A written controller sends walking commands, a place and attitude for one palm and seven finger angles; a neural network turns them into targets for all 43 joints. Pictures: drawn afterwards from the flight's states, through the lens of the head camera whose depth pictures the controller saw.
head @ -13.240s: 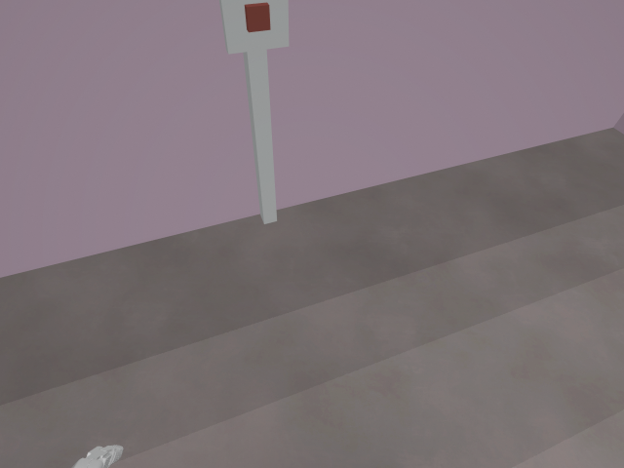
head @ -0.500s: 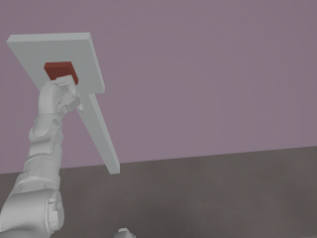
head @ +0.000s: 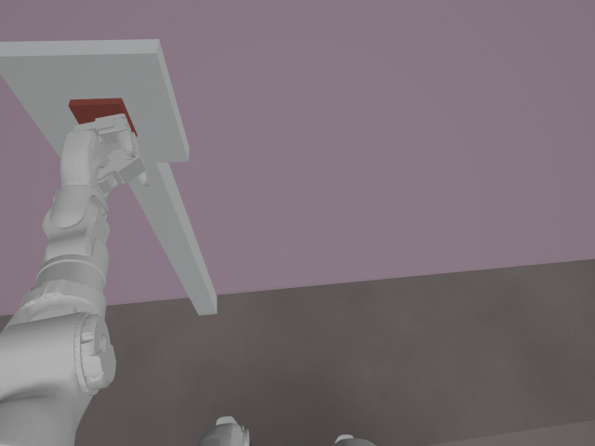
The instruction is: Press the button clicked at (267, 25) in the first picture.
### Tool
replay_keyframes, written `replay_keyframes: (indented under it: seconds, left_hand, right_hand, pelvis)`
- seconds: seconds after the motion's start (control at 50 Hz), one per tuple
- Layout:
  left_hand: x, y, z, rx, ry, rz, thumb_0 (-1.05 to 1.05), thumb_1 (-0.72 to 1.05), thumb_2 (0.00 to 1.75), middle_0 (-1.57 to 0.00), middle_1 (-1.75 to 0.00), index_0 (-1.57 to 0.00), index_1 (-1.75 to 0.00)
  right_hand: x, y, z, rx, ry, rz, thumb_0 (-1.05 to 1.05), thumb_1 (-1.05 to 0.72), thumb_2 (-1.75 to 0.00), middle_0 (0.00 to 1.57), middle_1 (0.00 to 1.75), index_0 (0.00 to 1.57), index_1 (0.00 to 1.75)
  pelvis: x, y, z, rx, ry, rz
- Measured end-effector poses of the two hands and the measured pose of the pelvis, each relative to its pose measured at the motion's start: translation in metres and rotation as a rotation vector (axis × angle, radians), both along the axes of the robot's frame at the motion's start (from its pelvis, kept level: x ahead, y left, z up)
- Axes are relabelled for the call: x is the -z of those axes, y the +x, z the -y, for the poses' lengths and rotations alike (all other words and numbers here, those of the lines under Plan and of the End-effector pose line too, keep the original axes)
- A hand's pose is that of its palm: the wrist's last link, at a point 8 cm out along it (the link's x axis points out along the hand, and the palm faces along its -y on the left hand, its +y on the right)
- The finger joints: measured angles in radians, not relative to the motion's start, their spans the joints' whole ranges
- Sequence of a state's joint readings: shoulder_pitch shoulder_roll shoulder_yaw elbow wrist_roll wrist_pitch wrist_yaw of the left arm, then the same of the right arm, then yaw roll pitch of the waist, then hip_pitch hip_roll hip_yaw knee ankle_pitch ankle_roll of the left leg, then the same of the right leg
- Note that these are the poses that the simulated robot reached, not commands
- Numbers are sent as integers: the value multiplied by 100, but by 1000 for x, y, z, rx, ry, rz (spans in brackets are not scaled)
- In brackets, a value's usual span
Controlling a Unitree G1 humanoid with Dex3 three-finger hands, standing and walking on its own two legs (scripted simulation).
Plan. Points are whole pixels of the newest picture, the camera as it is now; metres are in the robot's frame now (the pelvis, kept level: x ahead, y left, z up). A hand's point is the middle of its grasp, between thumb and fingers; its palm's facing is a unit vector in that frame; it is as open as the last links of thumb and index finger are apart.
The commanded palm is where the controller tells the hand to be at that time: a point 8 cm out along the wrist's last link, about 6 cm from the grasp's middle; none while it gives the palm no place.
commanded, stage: press the button with the knuckle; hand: left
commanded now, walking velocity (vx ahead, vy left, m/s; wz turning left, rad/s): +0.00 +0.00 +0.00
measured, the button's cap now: (106, 117) +0.52 +0.25 +0.13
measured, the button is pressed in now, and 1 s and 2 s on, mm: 7 0 0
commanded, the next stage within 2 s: hold the button down briefly in 0.18 s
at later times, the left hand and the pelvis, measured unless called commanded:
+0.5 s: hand (134, 157) +0.47 +0.21 +0.10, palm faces +0.06 -1.00 -0.02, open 2.9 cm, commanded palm +0.49 +0.25 +0.10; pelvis -0.03 +0.00 -0.01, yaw +0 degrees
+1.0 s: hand (136, 165) +0.46 +0.20 +0.10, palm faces +0.07 -1.00 +0.01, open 2.7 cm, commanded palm +0.43 +0.25 +0.10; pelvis -0.03 +0.02 -0.01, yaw -1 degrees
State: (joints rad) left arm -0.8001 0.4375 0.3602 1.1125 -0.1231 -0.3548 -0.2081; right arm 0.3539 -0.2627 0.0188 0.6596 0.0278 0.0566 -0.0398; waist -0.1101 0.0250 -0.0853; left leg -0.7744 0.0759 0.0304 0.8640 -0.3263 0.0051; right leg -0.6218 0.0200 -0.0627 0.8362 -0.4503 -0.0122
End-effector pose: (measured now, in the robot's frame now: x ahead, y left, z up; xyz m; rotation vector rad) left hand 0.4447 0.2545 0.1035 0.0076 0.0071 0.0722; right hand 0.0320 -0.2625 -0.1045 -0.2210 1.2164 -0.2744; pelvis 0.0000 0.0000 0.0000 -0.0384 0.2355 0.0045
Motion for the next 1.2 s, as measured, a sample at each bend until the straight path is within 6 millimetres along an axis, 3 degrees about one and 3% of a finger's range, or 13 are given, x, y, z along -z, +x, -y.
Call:
replay_keyframes:
  seconds: [0.48,0.72,0.96,1.2]
  left_hand:
    - [-1,6,-5,16,14,-11,-2,72,96,-130,-150,-141,-150]
    - [0,5,-5,14,-1,-8,-2,72,96,-130,-150,-140,-150]
    - [4,-5,-2,0,-15,16,-4,75,93,-130,-150,-134,-150]
    - [10,-26,-4,-7,-14,21,-1,86,90,-130,-150,-130,-150]
  right_hand:
    - [3,-63,-1,0,-52,-57,0,-90,-90,20,30,20,30]
    - [3,-76,-6,0,-58,-42,1,-90,-90,20,30,20,30]
    - [4,-61,-18,3,-17,-16,1,-90,-90,20,30,20,30]
    - [-5,-5,-22,3,15,84,1,-90,-90,20,30,20,30]
  pelvis:
    - [14,-32,-4,-15,-26,-39]
    - [18,-41,-10,0,-32,-45]
    - [13,-33,-16,16,-25,-25]
    - [2,-9,-16,31,-13,13]
